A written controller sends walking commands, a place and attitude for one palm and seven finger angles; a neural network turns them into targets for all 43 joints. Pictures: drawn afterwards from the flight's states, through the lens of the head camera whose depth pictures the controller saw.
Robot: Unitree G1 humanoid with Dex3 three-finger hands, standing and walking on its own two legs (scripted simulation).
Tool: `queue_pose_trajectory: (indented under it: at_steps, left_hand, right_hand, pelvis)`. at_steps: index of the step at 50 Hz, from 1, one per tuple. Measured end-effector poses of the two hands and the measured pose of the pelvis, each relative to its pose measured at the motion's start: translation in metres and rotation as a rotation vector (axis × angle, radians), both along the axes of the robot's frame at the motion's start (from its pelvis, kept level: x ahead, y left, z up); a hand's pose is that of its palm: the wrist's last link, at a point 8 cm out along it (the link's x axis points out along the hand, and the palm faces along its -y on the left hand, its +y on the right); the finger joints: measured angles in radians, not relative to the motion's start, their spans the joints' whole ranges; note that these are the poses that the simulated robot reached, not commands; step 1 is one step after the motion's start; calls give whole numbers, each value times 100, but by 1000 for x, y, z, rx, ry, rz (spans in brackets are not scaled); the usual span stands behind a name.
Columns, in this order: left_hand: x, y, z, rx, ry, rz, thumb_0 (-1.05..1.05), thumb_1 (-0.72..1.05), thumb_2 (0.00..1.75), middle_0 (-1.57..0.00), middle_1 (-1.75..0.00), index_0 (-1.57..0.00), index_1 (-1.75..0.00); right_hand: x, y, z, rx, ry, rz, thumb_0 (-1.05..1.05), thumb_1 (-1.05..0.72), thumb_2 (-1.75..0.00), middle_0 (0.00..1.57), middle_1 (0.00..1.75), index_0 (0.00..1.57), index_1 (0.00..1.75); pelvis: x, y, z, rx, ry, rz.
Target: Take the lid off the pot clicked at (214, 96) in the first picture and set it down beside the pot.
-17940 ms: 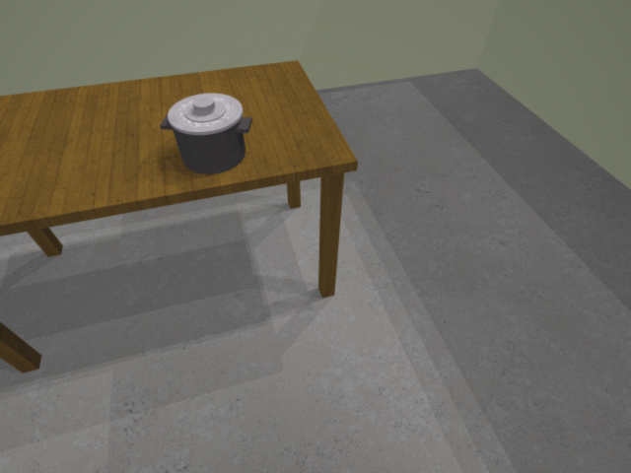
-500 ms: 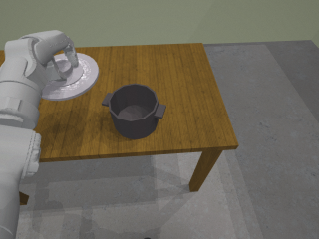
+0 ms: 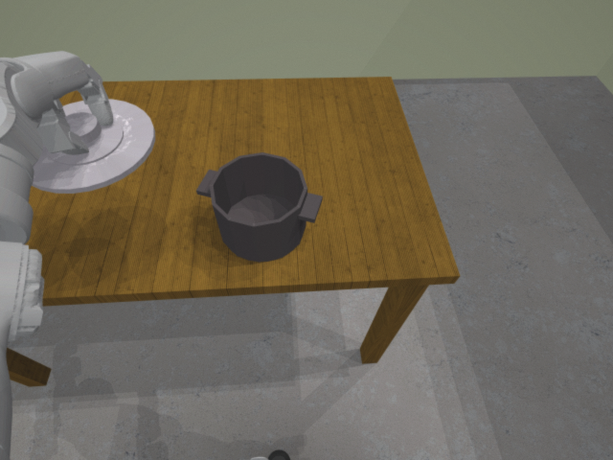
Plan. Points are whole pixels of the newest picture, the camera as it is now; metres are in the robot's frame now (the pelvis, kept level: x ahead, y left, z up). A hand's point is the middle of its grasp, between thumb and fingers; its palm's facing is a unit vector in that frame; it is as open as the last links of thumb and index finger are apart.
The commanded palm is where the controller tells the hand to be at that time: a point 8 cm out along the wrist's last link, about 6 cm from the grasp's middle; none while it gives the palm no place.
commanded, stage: move the lid sideways beside the pot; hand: left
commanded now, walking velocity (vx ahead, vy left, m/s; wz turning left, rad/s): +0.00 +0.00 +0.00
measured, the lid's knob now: (79, 128) +0.50 +0.28 +0.14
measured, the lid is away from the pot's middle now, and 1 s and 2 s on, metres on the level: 0.22 0.23 0.23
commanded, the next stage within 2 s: lower the lid onto the table in 0.22 s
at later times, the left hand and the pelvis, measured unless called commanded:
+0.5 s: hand (60, 133) +0.48 +0.29 +0.15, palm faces -0.40 -0.12 -0.91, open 7.8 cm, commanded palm +0.51 +0.30 +0.23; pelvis +0.00 +0.01 +0.00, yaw +0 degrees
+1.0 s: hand (75, 147) +0.48 +0.29 +0.13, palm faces -0.42 -0.12 -0.90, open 7.8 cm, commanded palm +0.52 +0.29 +0.20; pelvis +0.00 +0.01 -0.01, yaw -1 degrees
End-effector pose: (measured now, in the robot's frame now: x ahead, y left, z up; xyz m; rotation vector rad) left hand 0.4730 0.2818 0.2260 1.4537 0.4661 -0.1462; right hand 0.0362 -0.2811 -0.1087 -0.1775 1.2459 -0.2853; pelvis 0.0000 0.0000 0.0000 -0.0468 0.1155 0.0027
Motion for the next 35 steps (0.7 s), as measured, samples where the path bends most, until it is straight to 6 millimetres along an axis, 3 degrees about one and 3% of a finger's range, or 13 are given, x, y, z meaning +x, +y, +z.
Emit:
queue_pose_trajectory:
  at_steps: [10,25,35]
  left_hand:
    - [-2,20,-2,14,21,15,0,25,74,-61,-100,-61,-97]
    - [9,14,-15,-1,28,-20,0,25,74,-61,-100,-61,-97]
    - [14,20,-31,-9,54,-12,0,25,74,-61,-100,-60,-97]
  right_hand:
    - [-12,-3,1,-18,51,-9,0,-91,-90,21,29,20,30]
    - [-6,2,2,-25,31,-11,0,-91,-90,21,30,20,30]
    - [-18,3,1,-33,73,-29,0,-91,-90,21,30,20,30]
  pelvis:
    - [1,2,-1,-3,6,1]
    - [2,5,-2,-4,22,-7]
    - [5,6,-4,-5,43,-15]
